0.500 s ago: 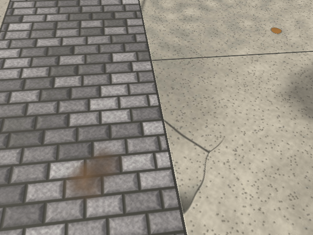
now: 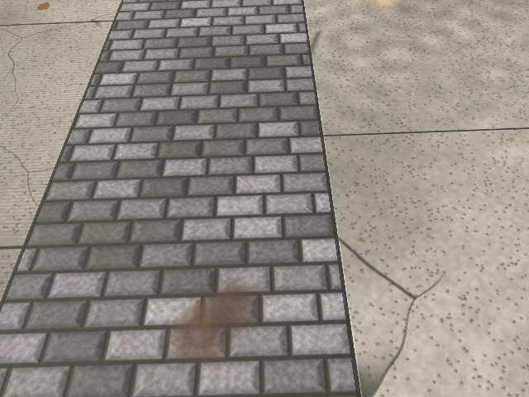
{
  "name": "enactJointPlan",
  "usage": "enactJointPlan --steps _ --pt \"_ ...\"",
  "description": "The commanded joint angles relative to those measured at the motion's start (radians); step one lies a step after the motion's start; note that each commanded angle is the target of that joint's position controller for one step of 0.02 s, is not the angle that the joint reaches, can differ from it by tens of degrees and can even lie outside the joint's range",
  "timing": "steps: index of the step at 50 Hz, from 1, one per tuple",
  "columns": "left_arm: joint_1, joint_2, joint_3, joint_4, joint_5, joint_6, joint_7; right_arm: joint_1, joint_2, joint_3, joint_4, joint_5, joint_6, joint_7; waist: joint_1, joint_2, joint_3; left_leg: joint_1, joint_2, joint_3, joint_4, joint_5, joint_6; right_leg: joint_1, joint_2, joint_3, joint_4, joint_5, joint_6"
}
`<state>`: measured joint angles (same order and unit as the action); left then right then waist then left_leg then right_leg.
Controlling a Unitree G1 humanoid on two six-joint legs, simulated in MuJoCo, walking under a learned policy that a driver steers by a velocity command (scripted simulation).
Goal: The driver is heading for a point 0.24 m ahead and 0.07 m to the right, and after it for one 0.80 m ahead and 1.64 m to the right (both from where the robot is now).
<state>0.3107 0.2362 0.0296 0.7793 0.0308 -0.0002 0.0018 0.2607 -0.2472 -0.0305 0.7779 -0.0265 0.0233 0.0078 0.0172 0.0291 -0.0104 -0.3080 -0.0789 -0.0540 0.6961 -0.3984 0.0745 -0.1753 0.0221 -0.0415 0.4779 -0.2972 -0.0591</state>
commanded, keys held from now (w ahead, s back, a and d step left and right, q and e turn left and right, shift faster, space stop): w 0.02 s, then e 0.98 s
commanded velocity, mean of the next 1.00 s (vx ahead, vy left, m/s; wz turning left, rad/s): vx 0.08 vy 0.00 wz -0.42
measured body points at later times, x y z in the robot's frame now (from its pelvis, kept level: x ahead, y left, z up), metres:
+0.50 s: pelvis +0.09 +0.03 +0.00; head +0.13 +0.05 +0.45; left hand +0.22 +0.29 -0.14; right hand +0.18 -0.25 -0.10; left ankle +0.15 +0.10 -0.74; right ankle +0.01 -0.08 -0.66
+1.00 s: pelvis +0.08 +0.00 +0.01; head +0.10 -0.05 +0.45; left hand +0.33 +0.18 -0.09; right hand +0.04 -0.30 -0.13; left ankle +0.16 +0.13 -0.66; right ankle +0.06 -0.07 -0.74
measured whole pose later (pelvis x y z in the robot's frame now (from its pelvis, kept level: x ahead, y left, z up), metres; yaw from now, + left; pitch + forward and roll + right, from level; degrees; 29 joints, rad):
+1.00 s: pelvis +0.08 +0.00 +0.01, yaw -30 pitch +1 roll +2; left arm 0.22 0.28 0.06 0.70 0.00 0.04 -0.01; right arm 0.20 -0.30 -0.06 0.74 -0.03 0.05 -0.01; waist 0.00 0.04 0.06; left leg -0.50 0.01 -0.01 1.03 -0.36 -0.04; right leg -0.25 0.07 0.06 0.44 -0.20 -0.08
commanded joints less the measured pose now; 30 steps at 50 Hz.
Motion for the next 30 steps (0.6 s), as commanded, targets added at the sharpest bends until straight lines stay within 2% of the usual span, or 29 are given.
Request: enactJointPlan --steps 1,2,3,5,6,7,9,11,13,14,15,16,17,18,19,20,21,22,23,25,30 --pt "0.062 0.171 0.048 -0.010 -0.013 -0.032 -0.002 -0.099 -0.131 -0.038 -0.099 -0.009 -0.048 0.016 -0.002 -0.129 0.188 -0.398 0.068 -0.035 0.200 0.026 -0.008 0.113 -0.340 0.500 -0.413 -0.406 -0.158" --pt "0.032 0.144 0.039 -0.014 -0.020 -0.039 -0.002 -0.075 -0.130 -0.040 -0.078 -0.013 -0.050 0.023 -0.017 -0.132 0.165 -0.363 0.082 0.000 0.203 0.069 -0.022 0.123 -0.290 0.414 -0.406 -0.252 -0.134" --pt "0.030 0.122 0.033 -0.007 -0.023 -0.050 -0.002 -0.068 -0.112 -0.036 -0.063 -0.021 -0.052 0.027 -0.015 -0.131 0.143 -0.335 0.085 0.033 0.213 0.106 -0.038 0.132 -0.248 0.335 -0.381 -0.037 -0.132" --pt "0.060 0.117 0.030 0.019 -0.024 -0.063 -0.006 -0.067 -0.068 -0.025 -0.056 -0.018 -0.053 0.024 -0.018 -0.123 0.090 -0.279 0.075 0.075 0.185 0.130 -0.070 0.148 -0.206 0.227 -0.294 0.427 -0.134" --pt "0.077 0.118 0.031 0.032 -0.024 -0.065 -0.006 -0.081 -0.049 -0.019 -0.058 -0.013 -0.052 0.021 -0.014 -0.128 0.071 -0.248 0.070 0.087 0.151 0.138 -0.084 0.144 -0.191 0.188 -0.249 0.596 -0.133" --pt "0.091 0.123 0.033 0.041 -0.024 -0.062 -0.005 -0.103 -0.037 -0.014 -0.064 -0.008 -0.050 0.017 -0.005 -0.140 0.058 -0.221 0.061 0.096 0.113 0.148 -0.092 0.138 -0.179 0.164 -0.208 0.701 -0.128" --pt "0.121 0.151 0.044 0.051 -0.023 -0.048 -0.001 -0.152 -0.041 -0.012 -0.080 0.003 -0.043 0.008 0.020 -0.175 0.043 -0.192 0.045 0.104 0.051 0.160 -0.091 0.131 -0.179 0.171 -0.147 0.776 -0.126" --pt "0.128 0.166 0.051 0.049 -0.022 -0.031 0.002 -0.167 -0.057 -0.013 -0.088 0.011 -0.039 -0.002 0.030 -0.189 0.031 -0.156 0.030 0.100 -0.003 0.163 -0.083 0.119 -0.187 0.207 -0.101 0.781 -0.122" --pt "0.101 0.179 0.059 0.036 -0.021 -0.019 0.006 -0.137 -0.075 -0.017 -0.084 0.017 -0.042 -0.013 0.015 -0.189 0.021 -0.082 0.021 0.083 -0.079 0.163 -0.068 0.094 -0.191 0.259 -0.061 0.731 -0.105" --pt "0.071 0.187 0.063 0.026 -0.024 -0.014 0.008 -0.096 -0.085 -0.021 -0.074 0.018 -0.046 -0.019 -0.010 -0.178 0.016 -0.014 0.020 0.074 -0.154 0.192 -0.060 0.069 -0.186 0.284 -0.031 0.671 -0.086" --pt "0.032 0.191 0.066 0.015 -0.035 -0.012 0.010 -0.039 -0.095 -0.025 -0.060 0.011 -0.056 -0.029 -0.051 -0.148 0.006 0.101 0.033 0.063 -0.274 0.294 -0.050 0.016 -0.160 0.285 0.032 0.590 -0.054" --pt "0.023 0.154 0.057 -0.006 -0.047 -0.017 0.008 0.026 -0.156 -0.041 -0.055 -0.008 -0.069 -0.042 -0.070 -0.052 -0.063 0.262 0.172 -0.053 -0.327 0.390 -0.021 -0.064 -0.103 0.253 0.175 0.444 -0.014" --pt "0.082 0.047 0.032 -0.044 -0.059 -0.015 0.012 0.066 -0.254 -0.057 -0.073 -0.010 -0.068 -0.052 -0.049 0.185 -0.169 0.451 0.459 -0.313 -0.312 0.747 0.064 -0.238 0.032 0.126 0.418 -0.109 0.027" --pt "0.137 0.115 0.051 -0.022 -0.033 0.012 0.024 0.096 -0.235 -0.059 -0.059 0.020 -0.048 -0.047 -0.050 0.216 -0.226 0.377 0.542 -0.433 -0.329 0.797 0.173 -0.274 0.070 0.085 0.591 -0.402 0.020" --pt "0.132 0.144 0.062 0.000 -0.015 0.028 0.023 0.047 -0.172 -0.041 -0.076 0.023 -0.042 -0.044 -0.022 0.102 -0.129 0.302 0.495 -0.357 -0.355 0.678 0.178 -0.305 0.029 0.113 0.686 -0.357 0.019" --pt "0.085 0.137 0.064 0.005 -0.010 0.035 0.012 -0.029 -0.118 -0.025 -0.090 0.020 -0.041 -0.047 -0.007 0.057 -0.051 0.223 0.432 -0.254 -0.381 0.581 0.154 -0.322 0.000 0.109 0.696 -0.279 0.026" --pt "0.060 0.127 0.065 -0.001 -0.012 0.042 0.003 -0.083 -0.095 -0.015 -0.100 0.013 -0.038 -0.053 0.010 0.072 -0.009 0.168 0.377 -0.165 -0.410 0.534 0.123 -0.316 -0.020 0.101 0.673 -0.220 0.043" --pt "0.049 0.126 0.067 -0.006 -0.007 0.051 -0.005 -0.089 -0.097 -0.015 -0.098 0.010 -0.039 -0.059 0.015 0.111 0.001 0.138 0.343 -0.105 -0.421 0.550 0.117 -0.302 -0.025 0.087 0.669 -0.177 0.061" --pt "0.059 0.120 0.065 0.000 -0.008 0.057 -0.012 -0.086 -0.102 -0.016 -0.095 0.003 -0.040 -0.060 0.016 0.114 -0.009 0.128 0.325 -0.057 -0.416 0.594 0.120 -0.285 -0.015 0.070 0.682 -0.151 0.074" --pt "0.042 0.116 0.065 -0.013 -0.015 0.065 -0.021 -0.066 -0.106 -0.020 -0.089 0.000 -0.046 -0.058 0.015 0.097 -0.034 0.137 0.335 -0.017 -0.410 0.613 0.135 -0.281 -0.010 0.062 0.659 -0.133 0.089" --pt "-0.081 0.104 0.051 -0.074 -0.010 0.086 -0.045 -0.060 -0.130 -0.031 -0.085 -0.005 -0.039 -0.049 -0.013 0.108 -0.015 0.122 0.365 0.030 -0.438 0.361 0.146 -0.275 -0.046 0.033 0.471 -0.094 0.088"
